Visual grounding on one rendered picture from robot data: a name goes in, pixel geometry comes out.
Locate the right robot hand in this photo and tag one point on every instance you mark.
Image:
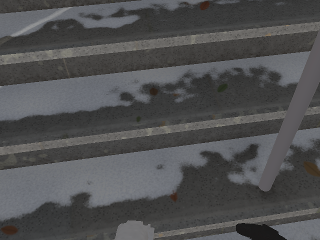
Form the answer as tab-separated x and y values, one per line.
258	232

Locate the left robot thigh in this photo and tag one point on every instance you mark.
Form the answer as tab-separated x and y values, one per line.
135	230

